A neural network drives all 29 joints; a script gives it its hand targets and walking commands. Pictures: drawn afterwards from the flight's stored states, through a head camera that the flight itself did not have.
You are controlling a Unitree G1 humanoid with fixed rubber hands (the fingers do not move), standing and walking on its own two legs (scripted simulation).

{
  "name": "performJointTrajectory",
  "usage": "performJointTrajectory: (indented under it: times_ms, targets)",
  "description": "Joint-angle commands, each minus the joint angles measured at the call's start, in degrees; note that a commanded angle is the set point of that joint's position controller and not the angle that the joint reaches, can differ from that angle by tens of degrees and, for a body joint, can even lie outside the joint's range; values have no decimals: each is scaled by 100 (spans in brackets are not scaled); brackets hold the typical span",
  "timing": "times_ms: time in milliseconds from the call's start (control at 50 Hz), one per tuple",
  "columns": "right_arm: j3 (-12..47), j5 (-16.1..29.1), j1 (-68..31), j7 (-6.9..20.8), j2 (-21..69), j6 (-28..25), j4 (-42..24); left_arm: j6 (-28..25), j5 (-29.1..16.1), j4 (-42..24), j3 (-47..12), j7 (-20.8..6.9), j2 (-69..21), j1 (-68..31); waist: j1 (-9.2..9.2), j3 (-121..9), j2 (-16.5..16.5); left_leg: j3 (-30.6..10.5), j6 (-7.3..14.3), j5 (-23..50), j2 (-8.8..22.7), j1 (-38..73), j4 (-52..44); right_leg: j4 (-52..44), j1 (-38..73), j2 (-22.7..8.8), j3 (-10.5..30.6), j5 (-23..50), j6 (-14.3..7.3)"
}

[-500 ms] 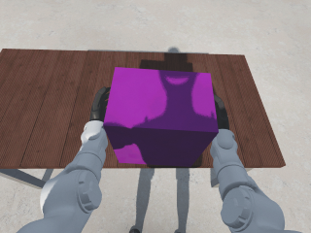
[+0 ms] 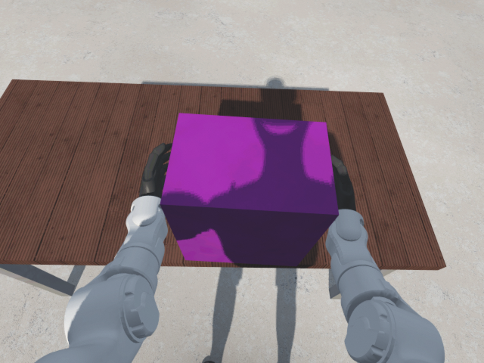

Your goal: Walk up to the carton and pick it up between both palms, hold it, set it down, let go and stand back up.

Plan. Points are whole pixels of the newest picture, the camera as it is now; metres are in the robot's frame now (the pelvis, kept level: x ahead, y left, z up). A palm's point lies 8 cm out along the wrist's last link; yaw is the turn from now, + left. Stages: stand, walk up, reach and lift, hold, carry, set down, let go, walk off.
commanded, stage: reach and lift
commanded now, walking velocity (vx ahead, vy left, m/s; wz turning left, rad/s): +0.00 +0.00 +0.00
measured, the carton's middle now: (246, 200) +0.41 +0.01 -0.04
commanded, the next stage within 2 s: none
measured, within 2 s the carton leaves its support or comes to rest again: leaves its support in 0.34 s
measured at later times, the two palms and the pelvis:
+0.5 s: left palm (144, 195) +0.39 +0.19 +0.01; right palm (339, 198) +0.38 -0.14 +0.03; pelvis +0.00 +0.00 +0.00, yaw +1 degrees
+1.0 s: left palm (143, 174) +0.38 +0.17 +0.08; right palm (367, 186) +0.36 -0.16 +0.09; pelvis -0.02 +0.00 +0.01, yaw +0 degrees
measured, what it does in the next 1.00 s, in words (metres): stands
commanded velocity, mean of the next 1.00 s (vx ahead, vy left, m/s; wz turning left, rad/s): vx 0.00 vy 0.00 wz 0.00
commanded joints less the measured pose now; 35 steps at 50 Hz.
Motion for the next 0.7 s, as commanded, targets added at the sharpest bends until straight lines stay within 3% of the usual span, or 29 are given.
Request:
performJointTrajectory:
  times_ms: [0, 20, 40, 60, 100, 120, 160, 180, 220, 240, 280, 300, 320, 340, 360, 380, 400, 420, 440, 460, 480, 500, 520, 540, 560, 600, 620, 640, 680]
  targets:
    - [1870, -479, -2711, 866, 3101, -425, -177, -160, 359, -351, -1538, -728, -2952, -2671, 43, -3593, 465, 589, -372, 2338, 21, 1149, -4, 512, 2063, -34, -345, 2683, -21]
    - [2001, -409, -2692, 875, 3074, -500, -122, -230, 272, -411, -1566, -692, -3039, -2717, -12, -3688, 469, 510, -409, 2674, 35, 1233, 115, 501, 2032, 22, -353, 2866, 23]
    - [1897, -551, -2829, 878, 3002, -458, -26, -232, 376, -177, -1305, -722, -2959, -2797, 77, -3410, 299, 481, -383, 2325, 41, 950, 65, 475, 2070, 43, -411, 2596, -5]
    - [1860, -417, -2868, 846, 3077, -463, -132, -218, 249, -281, -1562, -714, -3101, -2668, 6, -3515, 295, 588, -396, 2392, -9, 1433, 11, 429, 2005, 33, -396, 2509, 8]
    - [2090, -355, -2818, 809, 3163, -469, -130, -233, 257, -416, -1657, -717, -3117, -2883, 42, -3895, 633, 520, -439, 2376, -28, 1279, 46, 401, 2242, 1, -256, 2843, 4]
    - [2120, -329, -2780, 831, 3111, -428, -17, -212, 330, -297, -1503, -707, -3012, -2728, 121, -3596, 610, 543, -411, 2373, -34, 1080, -8, 484, 2293, -50, -282, 2971, -30]
    - [2296, -151, -2909, 840, 3204, -453, -253, -179, 143, -388, -1812, -730, -3190, -2660, 123, -3754, 515, 542, -451, 2522, -6, 1271, 57, 445, 2182, 64, -333, 2896, -54]
    - [2351, -212, -2962, 809, 3223, -484, -234, -252, 40, -595, -1941, -711, -3297, -2852, 22, -4032, 316, 518, -438, 2655, -43, 1299, 78, 476, 2207, 46, -270, 3110, -28]
    - [2409, -120, -2754, 802, 3127, -374, -35, -175, 84, -368, -1850, -745, -3193, -2819, -26, -3697, 569, 457, -420, 2348, -65, 1165, -12, 411, 2331, 27, -288, 2956, -11]
    - [2484, -7, -2864, 804, 3168, -376, -249, -222, 40, -477, -1980, -779, -3264, -2872, -32, -3748, 388, 456, -429, 2371, -74, 1247, 10, 418, 2278, 44, -287, 2959, 26]
    - [2630, 156, -2697, 773, 3335, -293, -32, -198, -113, -654, -2081, -799, -3314, -2955, -38, -3554, 418, 491, -400, 2244, -91, 1274, -26, 432, 2266, 5, -238, 2908, -30]
    - [2614, 174, -2823, 814, 3189, -299, -166, -197, -103, -507, -2147, -792, -3148, -2931, -18, -3648, 491, 483, -422, 2360, -70, 1341, 10, 411, 2243, 27, -300, 2915, -13]
    - [2794, 221, -3010, 797, 3209, -379, -452, -221, -265, -854, -2290, -769, -3372, -3183, 16, -3953, 548, 393, -461, 2540, -76, 1524, 45, 442, 2129, 62, -314, 2931, -34]
    - [3011, 498, -2936, 838, 3183, -324, -534, -164, -314, -702, -2371, -743, -3447, -2756, -21, -3947, 547, 447, -458, 2652, -89, 1788, 65, 347, 2008, 77, -322, 2739, -33]
    - [2994, 514, -2823, 812, 3168, -197, -302, -72, -162, -730, -2363, -751, -3437, -2683, 43, -3561, 743, 416, -491, 2673, -77, 1883, 51, 265, 1940, 115, -268, 2529, -40]
    - [3048, 613, -3085, 799, 3076, -249, -800, -36, -313, -888, -2668, -758, -3591, -2638, -62, -3936, 737, 372, -498, 3013, -79, 2030, 169, 267, 1842, 164, -357, 2756, -49]
    - [3108, 580, -2632, 816, 3097, -116, -319, 26, -255, -871, -2530, -758, -3452, -2736, -2, -3661, 694, 340, -527, 2981, -34, 2046, 145, 198, 1836, 160, -314, 2518, -80]
    - [3361, 792, -3002, 829, 3215, -121, -651, -74, -448, -1160, -2747, -699, -3534, -2964, 97, -4043, 680, 348, -507, 2992, -20, 2067, 242, 355, 1865, 140, -247, 2713, -96]
    - [3338, 775, -2845, 769, 3084, -96, -464, -22, -484, -1019, -2650, -744, -3402, -2932, -60, -3822, 610, 316, -499, 2802, -53, 1961, 159, 280, 1827, 185, -296, 2514, -41]
    - [3432, 956, -2950, 773, 3250, -91, -774, -2, -594, -1309, -2953, -730, -3508, -3046, 34, -4079, 660, 362, -559, 3249, -33, 2130, 307, 347, 1914, 190, -241, 2879, -66]
    - [3384, 895, -3081, 714, 3190, -79, -832, 29, -668, -1359, -3011, -736, -3758, -3109, -194, -4041, 652, 223, -569, 3285, -44, 2174, 302, 301, 1818, 214, -323, 2680, -4]
    - [3585, 1057, -2956, 721, 3180, -6, -830, 61, -751, -1587, -3099, -722, -3671, -3187, -109, -4075, 821, 214, -574, 3214, -2, 2334, 321, 246, 1746, 205, -302, 2553, -65]
    - [3627, 1144, -2729, 746, 3225, 152, -534, 100, -646, -1330, -3074, -741, -3554, -2965, -126, -3674, 700, 183, -540, 3074, -15, 2346, 237, 182, 1644, 222, -232, 2373, -28]
    - [3561, 1109, -3061, 727, 3232, 187, -665, 149, -661, -1273, -2994, -784, -3624, -3245, -8, -3484, 559, 304, -514, 2785, -46, 2117, 175, 208, 1776, 191, -215, 2183, -45]
    - [3406, 1064, -2845, 733, 3213, 295, -358, 296, -607, -1213, -2865, -800, -3545, -3144, -66, -3190, 466, 296, -461, 2267, -70, 2044, 27, 129, 1888, 179, -205, 1965, 0]
    - [3713, 1493, -3074, 732, 3155, 330, -1101, 465, -821, -1537, -3260, -808, -3884, -2711, -112, -3575, 760, 317, -505, 2668, -86, 2384, 75, 83, 1935, 186, -230, 2127, -44]
    - [3760, 1449, -2975, 734, 3126, 424, -920, 532, -754, -1492, -3198, -819, -3858, -2737, -176, -3360, 777, 275, -462, 2434, -108, 2258, 12, 58, 1929, 157, -168, 2081, -36]
    - [3848, 1560, -3168, 697, 3227, 482, -1284, 580, -826, -1725, -3225, -834, -3912, -2905, -127, -3386, 541, 241, -440, 2565, -95, 2293, 33, 100, 2084, 196, -171, 2217, 3]
    - [4097, 1814, -3337, 670, 3263, 602, -1429, 688, -858, -1995, -3238, -834, -3930, -3062, -112, -3323, 584, 232, -395, 2330, -87, 2234, -7, 118, 2115, 159, -195, 2166, -22]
